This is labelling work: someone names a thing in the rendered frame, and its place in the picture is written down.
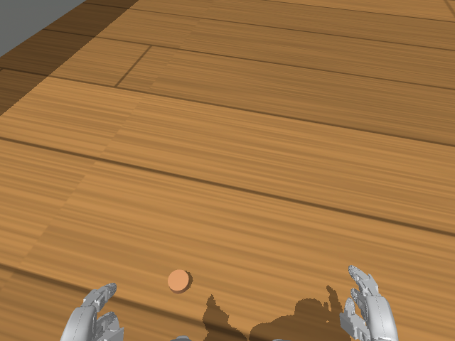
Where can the left robot hand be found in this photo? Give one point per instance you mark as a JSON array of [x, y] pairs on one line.
[[83, 324]]

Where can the right robot hand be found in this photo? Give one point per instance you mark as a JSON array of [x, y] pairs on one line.
[[375, 310]]

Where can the tin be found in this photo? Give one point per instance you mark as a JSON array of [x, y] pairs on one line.
[[178, 281]]

